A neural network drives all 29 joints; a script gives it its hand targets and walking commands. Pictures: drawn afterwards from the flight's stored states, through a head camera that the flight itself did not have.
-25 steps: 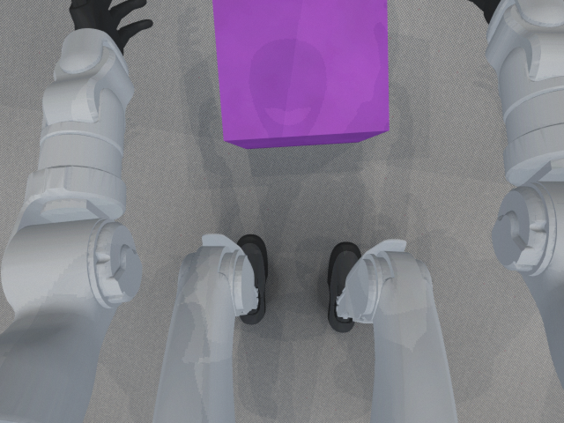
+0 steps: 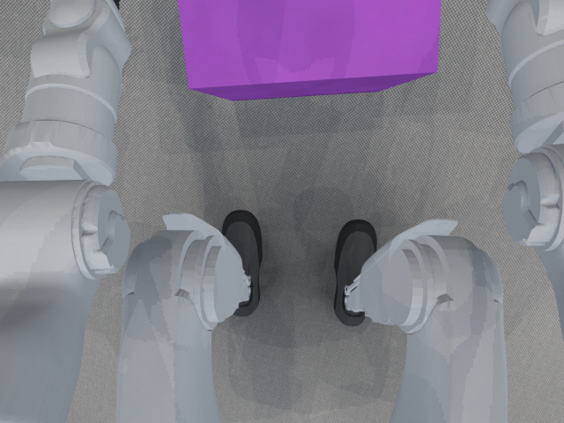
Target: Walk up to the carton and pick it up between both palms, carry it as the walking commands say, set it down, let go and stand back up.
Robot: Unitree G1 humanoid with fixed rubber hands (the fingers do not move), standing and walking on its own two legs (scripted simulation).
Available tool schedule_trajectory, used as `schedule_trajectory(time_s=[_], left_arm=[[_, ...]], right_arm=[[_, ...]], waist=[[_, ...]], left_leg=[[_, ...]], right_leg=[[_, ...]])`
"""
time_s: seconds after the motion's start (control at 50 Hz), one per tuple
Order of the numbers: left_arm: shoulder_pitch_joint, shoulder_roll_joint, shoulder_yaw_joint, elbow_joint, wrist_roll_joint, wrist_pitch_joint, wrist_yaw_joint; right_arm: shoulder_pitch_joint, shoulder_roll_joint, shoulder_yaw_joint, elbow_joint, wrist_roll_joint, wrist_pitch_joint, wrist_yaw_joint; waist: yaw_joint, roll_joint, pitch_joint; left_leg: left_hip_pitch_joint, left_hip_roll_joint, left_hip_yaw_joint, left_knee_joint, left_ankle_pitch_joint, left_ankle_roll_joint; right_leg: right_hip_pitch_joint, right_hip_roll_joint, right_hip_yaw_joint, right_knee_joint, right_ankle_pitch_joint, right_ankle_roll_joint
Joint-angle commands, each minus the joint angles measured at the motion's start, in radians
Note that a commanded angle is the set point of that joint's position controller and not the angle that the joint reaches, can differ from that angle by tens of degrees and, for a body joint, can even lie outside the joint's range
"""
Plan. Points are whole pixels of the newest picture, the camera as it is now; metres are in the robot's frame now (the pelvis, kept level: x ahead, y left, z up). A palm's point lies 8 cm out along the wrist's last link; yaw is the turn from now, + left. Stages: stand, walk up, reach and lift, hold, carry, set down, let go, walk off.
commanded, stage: reach and lift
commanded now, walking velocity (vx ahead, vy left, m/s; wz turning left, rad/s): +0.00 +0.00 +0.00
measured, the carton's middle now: out of the picture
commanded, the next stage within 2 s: none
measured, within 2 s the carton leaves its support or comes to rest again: leaves its support in 1.84 s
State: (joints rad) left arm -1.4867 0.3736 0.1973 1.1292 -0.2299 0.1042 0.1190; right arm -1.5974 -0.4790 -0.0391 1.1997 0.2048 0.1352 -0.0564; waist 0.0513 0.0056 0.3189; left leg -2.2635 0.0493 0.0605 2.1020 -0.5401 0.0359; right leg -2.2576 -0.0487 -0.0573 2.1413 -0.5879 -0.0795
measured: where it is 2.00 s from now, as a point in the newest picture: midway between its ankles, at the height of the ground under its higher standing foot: (294, 284)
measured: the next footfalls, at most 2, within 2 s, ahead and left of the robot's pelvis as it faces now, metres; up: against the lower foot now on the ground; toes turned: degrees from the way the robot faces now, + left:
none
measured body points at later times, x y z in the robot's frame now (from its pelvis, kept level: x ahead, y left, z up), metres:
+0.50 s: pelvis +0.00 +0.01 -0.03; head +0.38 +0.00 +0.19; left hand +0.56 +0.21 -0.21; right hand +0.59 -0.19 -0.20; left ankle +0.12 +0.11 -0.35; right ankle +0.10 -0.10 -0.35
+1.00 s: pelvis -0.01 +0.01 -0.03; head +0.38 -0.01 +0.19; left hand +0.57 +0.17 -0.21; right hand +0.59 -0.16 -0.21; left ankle +0.12 +0.11 -0.35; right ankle +0.10 -0.10 -0.35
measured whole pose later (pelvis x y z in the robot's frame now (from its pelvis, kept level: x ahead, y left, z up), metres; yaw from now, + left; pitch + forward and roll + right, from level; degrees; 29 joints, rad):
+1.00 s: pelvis -0.01 +0.01 -0.03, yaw -1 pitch +33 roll +1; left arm -1.62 0.32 0.12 1.21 -0.25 0.06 0.16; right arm -1.73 -0.46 0.06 1.28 0.26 0.09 -0.08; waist 0.05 0.02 0.52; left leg -2.23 0.04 0.06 2.21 -0.56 0.05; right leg -2.23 -0.04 -0.04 2.24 -0.60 -0.07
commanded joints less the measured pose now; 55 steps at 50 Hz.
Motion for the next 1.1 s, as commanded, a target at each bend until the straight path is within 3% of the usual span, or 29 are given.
schedule_trajectory(time_s=[0.0, 0.18, 0.28, 0.48, 0.8, 0.92, 1.08], left_arm=[[-0.269, 0.15, -0.009, -0.067, -0.014, -0.034, 0.004], [-0.363, 0.19, -0.061, -0.102, -0.072, -0.047, 0.034], [-0.343, 0.158, -0.091, -0.065, -0.096, -0.038, 0.036], [-0.329, 0.144, -0.069, -0.027, -0.063, -0.043, 0.026], [-0.402, 0.078, -0.076, -0.001, -0.034, -0.053, 0.028], [-0.412, 0.028, -0.071, -0.016, -0.01, -0.065, 0.034], [-0.445, -0.151, -0.118, -0.044, -0.018, -0.068, -0.015]], right_arm=[[-0.313, -0.124, 0.007, -0.076, 0.016, -0.031, -0.001], [-0.403, -0.187, 0.041, -0.118, 0.078, -0.047, -0.018], [-0.378, -0.181, 0.057, -0.099, 0.088, -0.044, -0.013], [-0.353, -0.145, 0.038, -0.027, 0.061, -0.047, 0.003], [-0.431, -0.077, 0.058, -0.006, 0.036, -0.059, -0.012], [-0.453, 0.006, 0.103, -0.025, 0.059, -0.066, -0.007], [-0.474, 0.189, 0.163, -0.042, 0.067, -0.062, 0.033]], waist=[[0.026, -0.073, -1.189], [0.021, -0.054, -1.312], [0.005, -0.052, -1.252], [0.01, -0.047, -1.068], [0.017, -0.049, -1.082], [0.051, -0.058, -1.084], [0.048, -0.063, -1.045]], left_leg=[[0.588, -0.061, -0.064, -0.073, 0.362, -0.042], [0.758, -0.059, -0.072, 0.012, 0.443, -0.037], [0.755, -0.063, -0.076, 0.02, 0.437, -0.036], [0.65, -0.068, -0.074, -0.007, 0.362, -0.037], [0.668, -0.084, -0.069, -0.01, 0.351, -0.038], [0.688, -0.093, -0.066, -0.011, 0.373, -0.031], [0.656, -0.101, -0.058, -0.017, 0.363, -0.032]], right_leg=[[0.625, 0.055, 0.125, -0.12, 0.346, 0.068], [0.667, 0.048, 0.101, -0.035, 0.386, 0.07], [0.64, 0.046, 0.09, -0.025, 0.371, 0.067], [0.559, 0.047, 0.107, -0.048, 0.303, 0.061], [0.613, 0.068, 0.114, -0.063, 0.316, 0.064], [0.612, 0.078, 0.113, -0.06, 0.334, 0.066], [0.622, 0.092, 0.11, -0.061, 0.347, 0.063]])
